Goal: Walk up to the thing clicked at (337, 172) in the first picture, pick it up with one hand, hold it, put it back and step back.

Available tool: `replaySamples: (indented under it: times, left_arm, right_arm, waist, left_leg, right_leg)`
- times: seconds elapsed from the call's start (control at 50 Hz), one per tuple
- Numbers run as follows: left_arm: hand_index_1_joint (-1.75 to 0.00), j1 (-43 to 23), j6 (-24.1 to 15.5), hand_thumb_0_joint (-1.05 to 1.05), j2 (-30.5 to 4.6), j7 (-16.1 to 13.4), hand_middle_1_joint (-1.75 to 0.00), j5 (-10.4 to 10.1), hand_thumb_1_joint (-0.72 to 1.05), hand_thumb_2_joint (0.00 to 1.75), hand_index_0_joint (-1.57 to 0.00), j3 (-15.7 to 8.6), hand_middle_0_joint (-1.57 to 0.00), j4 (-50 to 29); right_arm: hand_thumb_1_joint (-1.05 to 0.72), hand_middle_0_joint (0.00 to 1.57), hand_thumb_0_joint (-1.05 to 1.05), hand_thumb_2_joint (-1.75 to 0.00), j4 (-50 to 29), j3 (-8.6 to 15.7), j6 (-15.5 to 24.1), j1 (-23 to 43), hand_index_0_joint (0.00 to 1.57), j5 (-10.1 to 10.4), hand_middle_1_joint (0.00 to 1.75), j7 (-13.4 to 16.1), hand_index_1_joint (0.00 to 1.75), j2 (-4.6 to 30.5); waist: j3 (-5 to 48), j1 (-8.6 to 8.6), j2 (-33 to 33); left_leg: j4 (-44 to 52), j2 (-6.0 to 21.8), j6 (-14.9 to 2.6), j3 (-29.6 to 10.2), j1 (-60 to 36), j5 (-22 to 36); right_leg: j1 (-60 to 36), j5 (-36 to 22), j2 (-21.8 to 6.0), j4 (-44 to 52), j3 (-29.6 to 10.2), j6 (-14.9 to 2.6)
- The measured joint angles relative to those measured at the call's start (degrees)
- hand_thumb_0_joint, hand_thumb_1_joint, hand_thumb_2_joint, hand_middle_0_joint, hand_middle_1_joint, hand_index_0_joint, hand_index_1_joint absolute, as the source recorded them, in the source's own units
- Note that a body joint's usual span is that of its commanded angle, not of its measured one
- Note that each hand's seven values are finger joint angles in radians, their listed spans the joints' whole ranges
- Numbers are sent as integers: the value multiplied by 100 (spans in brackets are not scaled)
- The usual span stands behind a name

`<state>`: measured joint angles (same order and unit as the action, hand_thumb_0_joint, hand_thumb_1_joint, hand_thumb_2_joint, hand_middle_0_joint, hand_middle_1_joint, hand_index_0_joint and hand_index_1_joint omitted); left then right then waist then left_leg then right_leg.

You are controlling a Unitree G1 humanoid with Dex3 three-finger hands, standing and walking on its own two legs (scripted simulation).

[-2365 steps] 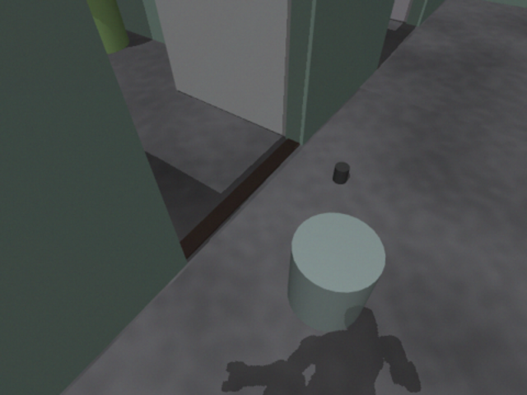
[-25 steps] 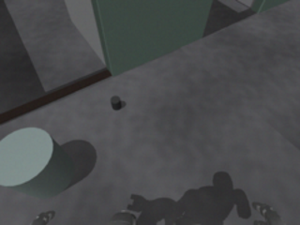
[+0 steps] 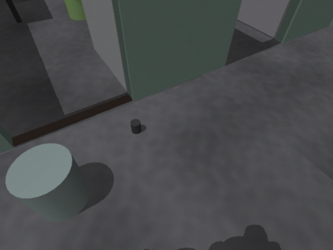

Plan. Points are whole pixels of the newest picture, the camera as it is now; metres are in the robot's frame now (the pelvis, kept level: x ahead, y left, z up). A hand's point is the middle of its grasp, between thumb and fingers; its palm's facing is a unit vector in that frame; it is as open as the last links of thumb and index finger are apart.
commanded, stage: step back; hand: left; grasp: from above
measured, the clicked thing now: (136, 126) +1.08 +0.26 -0.72
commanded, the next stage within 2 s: stand in 0.70 s
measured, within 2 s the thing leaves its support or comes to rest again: neither
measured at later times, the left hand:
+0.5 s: hand out of the picture +0.11 +0.27 -0.16, palm faces +0.03 -0.94 -0.34, open 7.4 cm
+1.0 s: hand out of the picture +0.14 +0.25 -0.14, palm faces +0.00 -0.94 -0.34, open 7.4 cm
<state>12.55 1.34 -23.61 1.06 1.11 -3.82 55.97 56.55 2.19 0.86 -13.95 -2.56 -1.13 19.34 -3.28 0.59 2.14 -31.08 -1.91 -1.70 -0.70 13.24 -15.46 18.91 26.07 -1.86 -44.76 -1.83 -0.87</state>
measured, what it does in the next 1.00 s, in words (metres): stands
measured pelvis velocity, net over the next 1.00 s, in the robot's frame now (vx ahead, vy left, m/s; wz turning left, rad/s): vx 0.04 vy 0.00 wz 0.00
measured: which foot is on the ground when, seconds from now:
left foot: down 0.00-1.00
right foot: down 0.00-1.00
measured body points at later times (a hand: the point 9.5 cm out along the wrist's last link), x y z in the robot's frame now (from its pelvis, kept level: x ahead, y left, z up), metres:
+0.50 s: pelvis +0.05 +0.00 +0.00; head +0.06 +0.01 +0.45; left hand +0.11 +0.31 -0.13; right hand +0.15 -0.29 -0.12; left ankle +0.05 +0.12 -0.73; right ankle +0.02 -0.13 -0.73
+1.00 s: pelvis +0.04 +0.00 +0.02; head +0.05 +0.00 +0.47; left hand +0.14 +0.29 -0.11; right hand +0.15 -0.30 -0.11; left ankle +0.05 +0.12 -0.73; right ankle +0.02 -0.13 -0.73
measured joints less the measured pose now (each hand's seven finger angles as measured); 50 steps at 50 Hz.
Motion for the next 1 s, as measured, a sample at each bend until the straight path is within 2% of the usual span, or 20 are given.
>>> replaySamples:
  times: [0.06,0.1,0.12,0.16,0.22,0.28,0.32,0.34,0.38,0.42,0.46,0.5,0.72,1.0]
  left_arm:
    - [-30,24,-56,1,8,28,-30,11,90,90,-20,-27,-20,96]
    - [-30,-2,-121,1,83,-4,-30,47,90,90,-20,-36,-20,163]
    - [-30,-7,-151,1,133,-19,-30,76,90,90,-20,-31,-20,173]
    - [-30,16,-202,1,201,-23,-30,115,90,90,-20,-9,-20,161]
    - [-30,5,-262,1,314,-46,-30,108,90,90,-20,25,-20,145]
    - [-30,-42,-266,1,351,-37,-30,90,90,90,-20,80,-20,165]
    - [-30,-102,-214,1,330,-33,-30,59,90,90,-20,126,-20,173]
    - [-30,-138,-178,1,307,-39,-30,31,90,90,-20,142,-20,185]
    - [-30,-199,-113,1,274,-51,-30,-38,90,90,-20,166,-20,235]
    - [-30,-277,-105,1,236,-65,-30,-51,90,90,-20,180,-20,299]
    - [-30,-352,-162,1,224,-82,-30,-60,90,90,-20,185,-20,363]
    - [-30,-418,-210,1,219,-86,-30,-66,90,90,-20,197,-20,397]
    - [-30,-869,-214,0,264,-159,-30,-81,90,90,-20,248,-20,475]
    - [-30,-924,-198,0,413,-117,-30,-85,90,90,-20,361,-20,855]
  right_arm:
    - [-90,20,1,-90,-31,12,-21,45,20,-7,30,-27,30,3]
    - [-90,20,1,-90,-39,25,-81,94,20,33,30,-18,30,63]
    - [-90,20,1,-90,-33,32,-113,98,20,57,30,-4,30,94]
    - [-90,20,1,-90,18,44,-158,103,20,80,30,22,30,123]
    - [-90,20,1,-90,36,64,-101,112,20,114,30,29,30,219]
    - [-90,20,1,-90,61,88,-11,145,20,120,30,25,30,288]
    - [-90,20,1,-90,88,120,42,188,20,97,30,41,30,291]
    - [-90,20,1,-90,118,129,55,238,20,77,30,63,30,249]
    - [-91,20,1,-90,144,86,64,309,20,71,30,64,30,169]
    - [-90,20,1,-90,176,31,52,396,20,78,30,50,30,87]
    - [-90,20,1,-90,219,-20,32,509,20,101,30,50,30,20]
    - [-90,20,1,-90,245,-52,30,629,20,130,30,61,30,-36]
    - [-90,20,1,-90,384,-59,-4,1170,20,195,30,110,30,-59]
    - [-90,20,1,-90,748,-173,-26,1115,20,236,30,62,30,12]
  waist:
    - [58,-43,-59]
    - [33,-33,-225]
    - [41,-26,-322]
    - [110,46,-348]
    - [82,130,-343]
    - [44,135,-326]
    - [-2,104,-273]
    - [-36,118,-184]
    - [-12,122,-98]
    - [-8,110,-71]
    - [-14,111,-94]
    - [-17,98,-112]
    - [-72,72,-195]
    - [-59,-55,-218]
  left_leg:
    - [-39,105,74,-6,45,-20]
    - [-266,253,152,-65,114,-147]
    - [-432,293,164,-168,169,-345]
    - [-962,174,165,-303,366,-900]
    - [-1343,89,159,-254,542,-1043]
    - [-685,187,152,-95,414,-754]
    - [-126,172,157,-38,225,86]
    - [-107,114,146,21,184,184]
    - [-154,93,114,76,182,44]
    - [-155,133,117,70,151,-46]
    - [-121,206,145,52,105,-76]
    - [-52,244,167,41,59,-71]
    - [195,227,171,74,-161,-11]
    - [1126,259,225,80,-616,549]
  right_leg:
    - [-322,-156,31,745,112,3]
    - [-571,-900,165,1293,203,29]
    - [-613,-1038,235,1354,262,43]
    - [-605,-975,238,1334,282,-5]
    - [-697,-950,140,1412,282,15]
    - [-747,-876,36,1382,318,128]
    - [-714,-704,-51,1154,334,203]
    - [-692,-630,-115,1038,279,214]
    - [-663,-416,-93,961,170,114]
    - [-756,-593,-30,1136,145,68]
    - [-885,-708,37,1368,160,183]
    - [-971,-742,72,1525,171,214]
    - [-1154,-777,51,1715,145,216]
    - [-1578,-1324,81,2605,149,201]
